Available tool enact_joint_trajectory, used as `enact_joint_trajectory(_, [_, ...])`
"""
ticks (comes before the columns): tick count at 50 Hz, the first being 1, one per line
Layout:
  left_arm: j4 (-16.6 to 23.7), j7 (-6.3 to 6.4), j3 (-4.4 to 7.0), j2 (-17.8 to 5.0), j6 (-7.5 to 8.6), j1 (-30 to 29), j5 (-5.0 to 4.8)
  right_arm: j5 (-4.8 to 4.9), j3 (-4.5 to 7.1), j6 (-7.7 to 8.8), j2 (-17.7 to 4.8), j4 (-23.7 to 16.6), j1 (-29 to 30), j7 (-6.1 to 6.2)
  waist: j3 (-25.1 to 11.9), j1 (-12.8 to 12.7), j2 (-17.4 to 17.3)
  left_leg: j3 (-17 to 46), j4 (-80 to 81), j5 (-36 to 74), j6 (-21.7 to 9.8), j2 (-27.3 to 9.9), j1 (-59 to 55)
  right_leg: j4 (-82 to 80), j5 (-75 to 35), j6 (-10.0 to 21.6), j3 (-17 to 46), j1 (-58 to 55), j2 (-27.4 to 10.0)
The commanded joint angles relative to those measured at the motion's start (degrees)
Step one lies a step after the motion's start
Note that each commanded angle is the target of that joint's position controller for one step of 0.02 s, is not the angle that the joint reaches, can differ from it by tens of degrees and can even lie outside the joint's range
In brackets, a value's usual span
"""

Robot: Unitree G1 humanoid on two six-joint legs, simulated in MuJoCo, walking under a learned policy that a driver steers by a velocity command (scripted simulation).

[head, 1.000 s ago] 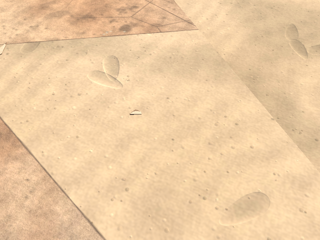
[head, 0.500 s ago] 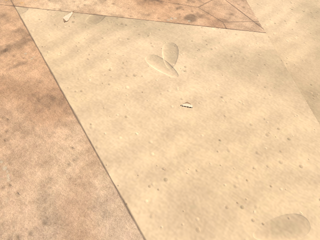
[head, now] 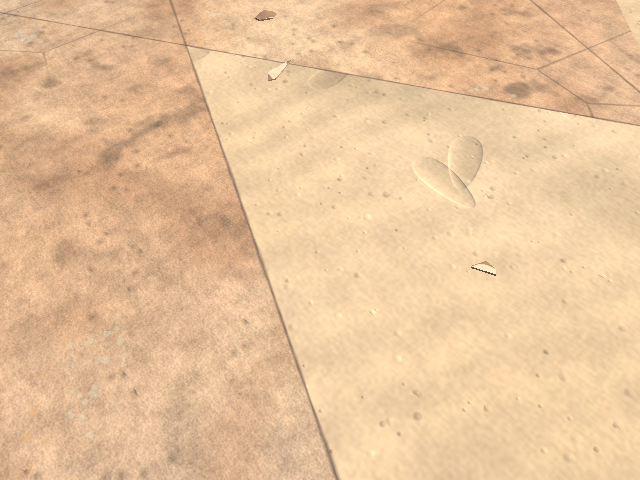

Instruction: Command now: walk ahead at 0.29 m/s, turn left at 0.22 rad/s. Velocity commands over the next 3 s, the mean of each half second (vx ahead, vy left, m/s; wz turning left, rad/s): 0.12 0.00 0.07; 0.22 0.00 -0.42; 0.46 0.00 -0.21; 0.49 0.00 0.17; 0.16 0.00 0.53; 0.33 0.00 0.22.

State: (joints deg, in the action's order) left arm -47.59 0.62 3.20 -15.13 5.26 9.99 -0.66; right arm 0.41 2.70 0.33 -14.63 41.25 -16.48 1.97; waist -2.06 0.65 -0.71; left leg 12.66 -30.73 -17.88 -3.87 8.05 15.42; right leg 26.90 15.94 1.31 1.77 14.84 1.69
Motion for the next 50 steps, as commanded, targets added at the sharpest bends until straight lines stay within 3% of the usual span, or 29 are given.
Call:
enact_joint_trajectory(1, [-1.3,-0.56,3.44,-14.1,1.81,14.2,1.89,1.22,0.2,2.6,-2.6,-6.3,2.7,-0.26,2.0,-3.7,14.2,-1.0,-16.1,-17.5,-0.9,1.0,26.9,-15.8,12.9,13.2,33.3,-20.2,-22.8])
enact_joint_trajectory(2, [-0.6,-0.76,3.4,-12.1,2.25,11.6,1.22,1.41,1.47,3.52,-8.0,-6.5,5.3,-0.21,7.4,-3.5,10.0,0.1,-23.8,-14.1,0.1,-4.2,33.7,-17.2,20.6,15.7,37.0,-17.4,-25.6])
enact_joint_trajectory(3, [0.4,-0.56,2.53,-8.7,2.37,9.3,0.31,1.3,1.9,3.84,-9.4,-5.6,5.4,-0.6,8.3,-2.8,7.7,0.1,-26.1,-8.4,0.4,-6.1,34.7,-17.4,20.2,13.9,32.3,-17.0,-22.6])
enact_joint_trajectory(6, [1.3,-0.44,1.2,-6.0,1.63,8.0,-0.14,-0.22,1.5,4.36,-6.3,-4.4,5.4,-1.81,6.4,-2.2,7.0,-6.5,-27.5,3.5,2.5,-10.5,32.5,-19.4,7.1,9.9,20.1,-16.1,-16.2])
enact_joint_trajectory(10, [0.0,-0.22,-0.08,-4.2,0.29,9.7,1.14,-0.61,0.25,4.35,-1.1,-4.9,7.2,-1.75,4.1,-2.2,7.4,-12.8,-20.1,9.3,5.1,-9.5,22.6,-13.1,-44.4,8.1,3.5,-10.6,-10.0])
enact_joint_trajectory(12, [-0.7,0.14,-0.14,-5.6,-0.53,11.7,0.88,-0.32,-0.42,4.32,0.4,-5.5,10.1,-2.03,2.6,-3.7,8.6,-14.9,-12.0,14.0,5.1,-7.9,15.6,-11.2,-49.4,6.6,0.2,-8.2,-8.1])
enact_joint_trajectory(14, [-1.2,0.37,0.02,-7.5,-1.19,13.6,0.51,0.01,-0.04,4.05,-0.9,-5.7,11.1,-2.5,1.7,-4.2,8.8,-14.9,-7.3,16.3,5.0,-6.7,11.7,-9.4,-47.8,6.9,1.3,-9.0,-9.2])
enact_joint_trajectory(16, [-0.9,0.47,0.0,-7.9,-1.59,12.5,-0.03,0.06,0.49,3.96,-2.7,-5.7,10.3,-2.83,1.4,-3.1,9.3,-13.6,-3.6,15.2,3.8,-6.3,9.2,-6.6,-46.2,7.2,3.5,-10.2,-11.0])
enact_joint_trajectory(18, [0.1,0.7,-0.04,-7.9,-1.75,9.2,-0.77,-0.42,1.46,4.29,-4.8,-4.2,5.6,-2.83,-0.2,0.5,7.8,-13.3,6.2,21.1,1.3,-5.5,2.0,-0.4,-43.9,5.4,4.8,-10.7,-10.3])
enact_joint_trajectory(19, [0.0,0.56,-0.06,-8.0,-1.34,11.0,-0.33,-1.02,2.2,4.55,-7.7,-3.8,3.3,-2.28,-2.7,1.4,5.0,-11.0,8.8,36.1,-0.4,-8.1,-5.9,4.6,-40.2,3.1,3.9,-8.3,-7.8])
enact_joint_trajectory(20, [1.1,0.14,-1.03,-5.4,-0.42,14.5,1.63,-2.58,3.11,4.24,-12.7,-3.7,-1.1,-1.46,-10.7,0.7,-3.2,-1.6,-0.3,68.3,-5.9,-19.5,-24.0,14.8,-21.9,0.0,2.6,3.4,-4.7])
enact_joint_trajectory(21, [-0.1,-0.33,-2.82,-0.7,-0.61,19.8,0.87,-3.07,2.0,2.91,-9.2,-3.7,-2.1,-1.11,-20.5,0.2,-13.1,8.7,-1.3,84.2,-16.9,-32.7,-31.2,29.5,17.0,-3.0,2.8,9.5,-0.8])
enact_joint_trajectory(22, [-0.3,-0.41,-1.55,-5.1,-1.72,16.8,-0.93,-2.09,0.76,2.07,-4.8,-4.1,-1.6,-1.34,-21.4,1.8,-10.1,9.2,0.1,82.2,-17.5,-32.4,-26.5,36.4,27.8,-4.3,6.3,9.9,-0.9])
enact_joint_trajectory(23, [1.1,0.0,-0.58,-7.5,-3.02,13.1,-1.52,-1.0,1.17,1.39,-6.2,-4.7,2.5,-1.38,-15.6,1.2,-7.7,5.5,1.8,75.2,-15.6,-30.3,-21.5,42.2,27.9,-5.0,5.2,13.8,-1.0])
enact_joint_trajectory(25, [0.6,1.88,0.1,-6.6,-6.37,12.9,-0.51,-0.36,1.44,0.14,-7.3,-5.2,8.9,-0.48,-7.9,-1.3,-4.1,-1.0,7.1,55.7,-13.2,-26.5,-8.1,46.1,22.5,-7.0,3.9,13.4,-1.1])
enact_joint_trajectory(27, [0.3,2.87,-0.17,-4.2,-8.87,17.0,-0.17,-1.69,1.24,-0.79,-7.0,-5.2,13.1,-0.06,-5.9,-4.3,-6.4,-6.9,11.4,35.8,-11.6,-23.0,2.4,45.0,15.4,-8.3,0.4,8.0,-0.6])
enact_joint_trajectory(29, [1.5,2.82,-0.16,-3.5,-9.23,17.4,-0.09,-1.45,1.24,-0.73,-6.5,-5.0,15.7,0.09,-5.1,-5.0,-9.6,-9.3,15.9,9.2,-9.4,-21.2,6.7,38.3,10.8,-7.4,-2.9,5.7,-2.0])
enact_joint_trajectory(32, [4.6,1.72,-0.02,-4.6,-8.16,13.6,0.77,0.51,2.44,0.44,-9.2,-3.3,14.9,0.57,-5.6,-3.8,-10.8,-7.9,19.2,-6.4,-7.5,-22.9,7.2,25.1,9.2,-2.8,-4.0,0.6,-4.1])
enact_joint_trajectory(34, [4.2,0.79,0.69,-5.8,-7.93,15.5,0.85,1.54,3.13,1.07,-10.7,-2.4,14.5,0.41,-5.1,-4.9,-9.8,-7.2,19.9,-14.3,-6.2,-24.6,8.5,17.7,8.8,0.7,-6.2,-4.6,-3.7])
enact_joint_trajectory(35, [2.4,0.48,1.02,-5.5,-8.0,19.2,0.77,1.96,3.11,1.08,-10.3,-2.5,16.2,0.24,-3.6,-7.1,-8.4,-8.9,18.2,-18.1,-4.5,-23.8,11.1,11.9,6.1,2.6,-8.6,-8.6,-2.7])
enact_joint_trajectory(36, [-0.4,0.18,1.17,-4.6,-7.99,24.0,0.96,2.02,2.76,1.05,-8.2,-3.0,18.4,0.11,-0.4,-9.3,-3.8,-12.7,11.1,-21.0,-1.8,-20.8,14.3,6.5,7.3,4.1,-9.6,-10.8,-0.8])
enact_joint_trajectory(37, [-2.8,0.16,1.24,-4.3,-7.5,29.6,1.35,1.56,2.18,0.96,-4.6,-3.6,19.6,-0.45,3.4,-10.5,7.1,-18.4,-6.5,-23.1,1.9,-16.0,22.3,-2.0,17.3,6.9,-0.2,-13.0,-4.7])
enact_joint_trajectory(38, [0.3,0.16,0.1,-5.4,-6.19,25.5,0.96,1.17,0.81,0.89,1.0,-3.5,17.1,-1.9,8.3,-5.4,16.7,-18.4,-30.3,-18.5,4.5,-10.7,34.6,-8.5,30.0,10.5,23.3,-8.7,-16.8])
enact_joint_trajectory(39, [4.3,-0.27,1.79,-12.5,-4.11,19.4,2.01,2.72,1.76,2.12,-3.3,-7.1,22.2,-2.41,12.2,-5.3,15.8,-8.5,-29.1,-11.6,2.5,-9.8,41.0,-26.2,48.8,17.3,44.8,-1.2,-23.1])
enact_joint_trajectory(40, [6.3,0.23,2.13,-13.3,-2.47,12.6,2.29,3.79,3.01,3.45,-8.4,-6.7,22.5,-2.01,16.3,-2.5,11.1,-6.8,-29.8,-3.4,1.8,-10.8,40.4,-28.7,42.7,15.8,43.9,-0.1,-23.3])
enact_joint_trajectory(41, [6.5,0.7,1.74,-12.0,-1.83,9.7,1.7,2.4,3.74,3.98,-10.3,-5.1,20.2,-1.51,15.5,-0.7,9.2,-6.6,-28.0,3.6,2.1,-11.8,38.8,-25.5,31.4,12.5,36.7,-1.7,-21.2])
enact_joint_trajectory(43, [5.6,0.83,1.0,-9.1,-1.43,12.3,0.87,-0.64,3.82,4.09,-8.5,-2.5,18.2,-1.21,10.5,-1.4,7.3,-8.1,-25.7,11.3,3.8,-11.3,33.5,-22.3,18.9,9.3,25.7,-5.4,-16.2])
enact_joint_trajectory(46, [3.4,0.92,0.22,-5.5,-0.81,20.2,0.15,-0.14,3.39,4.41,-5.5,-1.9,18.7,-1.91,6.5,-3.1,6.6,-9.0,-20.8,18.2,4.5,-9.9,32.3,-20.2,4.5,8.2,18.6,-13.7,-13.6])
enact_joint_trajectory(50, [2.7,1.42,0.5,-5.6,-1.23,23.9,0.34,0.19,3.0,5.15,-4.2,-2.3,21.2,-2.63,5.8,-4.7,9.0,-9.6,-12.5,21.5,5.6,-9.0,30.9,-19.0,-2.4,7.9,15.4,-17.0,-12.5])
